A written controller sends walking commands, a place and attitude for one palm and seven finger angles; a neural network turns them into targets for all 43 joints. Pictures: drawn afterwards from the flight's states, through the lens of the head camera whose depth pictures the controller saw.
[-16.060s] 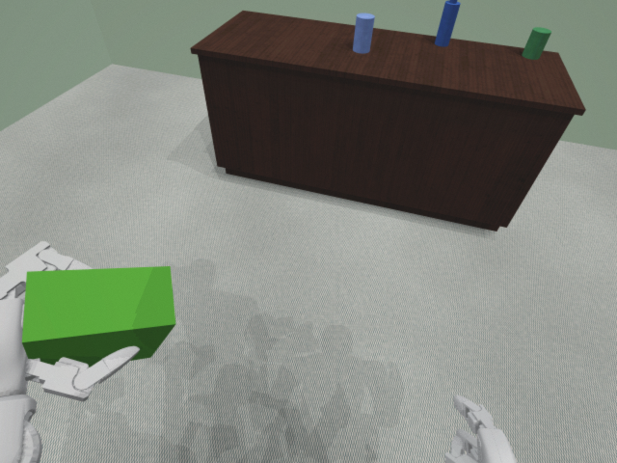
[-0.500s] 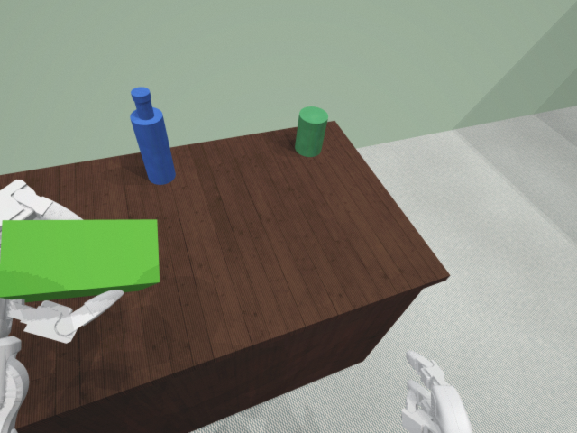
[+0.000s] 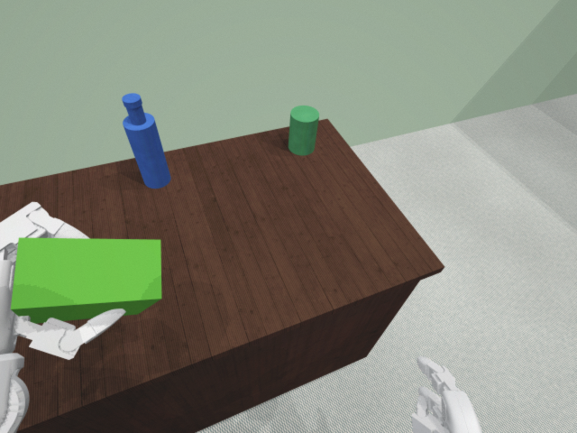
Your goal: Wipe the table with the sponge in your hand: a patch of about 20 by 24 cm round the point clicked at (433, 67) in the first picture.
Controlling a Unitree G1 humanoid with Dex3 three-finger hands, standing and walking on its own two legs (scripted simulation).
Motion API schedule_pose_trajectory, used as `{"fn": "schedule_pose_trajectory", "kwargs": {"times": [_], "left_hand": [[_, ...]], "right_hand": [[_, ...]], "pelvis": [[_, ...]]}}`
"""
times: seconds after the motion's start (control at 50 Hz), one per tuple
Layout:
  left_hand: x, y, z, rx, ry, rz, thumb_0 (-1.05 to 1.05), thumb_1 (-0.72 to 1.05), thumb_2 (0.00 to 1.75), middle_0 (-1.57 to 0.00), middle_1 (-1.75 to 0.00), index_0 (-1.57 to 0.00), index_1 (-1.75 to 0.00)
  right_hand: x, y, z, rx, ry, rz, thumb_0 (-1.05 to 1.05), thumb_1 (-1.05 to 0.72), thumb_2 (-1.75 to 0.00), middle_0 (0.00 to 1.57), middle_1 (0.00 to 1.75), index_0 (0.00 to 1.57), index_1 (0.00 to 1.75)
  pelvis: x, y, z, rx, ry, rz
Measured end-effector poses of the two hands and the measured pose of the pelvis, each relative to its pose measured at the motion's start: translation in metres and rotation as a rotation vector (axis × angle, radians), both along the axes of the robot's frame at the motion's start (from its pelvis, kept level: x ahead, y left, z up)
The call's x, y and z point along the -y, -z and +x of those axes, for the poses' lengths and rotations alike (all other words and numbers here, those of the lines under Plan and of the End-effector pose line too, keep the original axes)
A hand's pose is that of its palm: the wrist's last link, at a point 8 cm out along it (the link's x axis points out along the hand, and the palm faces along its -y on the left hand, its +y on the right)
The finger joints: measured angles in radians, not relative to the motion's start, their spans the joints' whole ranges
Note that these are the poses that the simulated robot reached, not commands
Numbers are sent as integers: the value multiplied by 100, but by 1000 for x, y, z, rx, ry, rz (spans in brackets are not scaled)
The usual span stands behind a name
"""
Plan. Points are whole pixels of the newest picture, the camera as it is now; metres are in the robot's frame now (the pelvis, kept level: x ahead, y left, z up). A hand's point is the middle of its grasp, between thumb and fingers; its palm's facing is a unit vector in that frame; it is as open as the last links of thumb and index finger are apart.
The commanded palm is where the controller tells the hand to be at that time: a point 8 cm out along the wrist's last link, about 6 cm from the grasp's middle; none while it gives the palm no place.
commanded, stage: come to a stop and stand still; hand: left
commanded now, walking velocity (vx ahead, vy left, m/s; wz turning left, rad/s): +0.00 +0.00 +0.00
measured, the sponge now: (109, 283) +0.23 +0.22 +0.14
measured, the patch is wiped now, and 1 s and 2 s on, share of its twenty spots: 0.00 0.00 0.00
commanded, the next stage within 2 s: look again from close up in 1.00 s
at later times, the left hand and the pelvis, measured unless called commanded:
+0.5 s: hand (65, 269) +0.23 +0.26 +0.15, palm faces +0.41 -0.83 -0.37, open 9.8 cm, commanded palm +0.17 +0.28 +0.17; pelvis +0.01 +0.00 +0.00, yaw +0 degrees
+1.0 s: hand (69, 268) +0.23 +0.26 +0.15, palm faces +0.37 -0.87 -0.33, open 9.8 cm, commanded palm +0.17 +0.29 +0.17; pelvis +0.01 +0.01 +0.00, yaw +0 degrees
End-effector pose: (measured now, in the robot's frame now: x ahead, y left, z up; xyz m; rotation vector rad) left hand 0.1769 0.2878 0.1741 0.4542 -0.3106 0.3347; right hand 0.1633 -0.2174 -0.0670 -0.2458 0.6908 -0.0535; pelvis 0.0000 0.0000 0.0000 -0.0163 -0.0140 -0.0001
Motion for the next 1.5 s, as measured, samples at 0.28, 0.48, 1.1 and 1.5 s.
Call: {"fn": "schedule_pose_trajectory", "kwargs": {"times": [0.28, 0.48, 1.1, 1.5], "left_hand": [[15, 1, 17, -9, 61, 15, -1, -48, 101, -80, -133, -80, -133], [-13, 12, 14, -24, -23, 3, -1, -48, 102, -80, -133, -80, -133], [-12, 12, 19, -21, 9, -43, -1, -48, 102, -79, -133, -79, -133], [-17, -15, 32, 13, 11, 152, -1, -48, 102, -79, -133, -80, -133]], "right_hand": [[14, 7, -12, 11, 32, 27, 1, -90, -90, 20, 30, 20, 30], [7, 3, 3, -22, 11, -19, 1, -90, -90, 20, 30, 20, 30], [-12, -3, 13, -10, 12, -15, 1, -90, -90, 21, 30, 20, 30], [-2, 1, 15, -11, -51, -57, 1, -90, -90, 20, 30, 20, 30]], "pelvis": [[3, 3, 1, -10, 21, 5], [5, 3, 10, -11, -1, 4], [-10, 1, 11, -9, 7, -7], [0, 5, 8, -12, -32, 3]]}}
